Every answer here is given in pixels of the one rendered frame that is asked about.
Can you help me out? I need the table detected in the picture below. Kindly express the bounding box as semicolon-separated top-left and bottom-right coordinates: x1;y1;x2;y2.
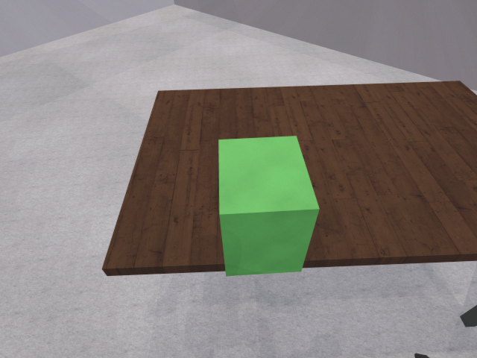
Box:
102;81;477;327

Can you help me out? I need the carton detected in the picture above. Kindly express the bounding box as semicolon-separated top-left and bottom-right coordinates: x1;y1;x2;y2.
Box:
218;136;320;276

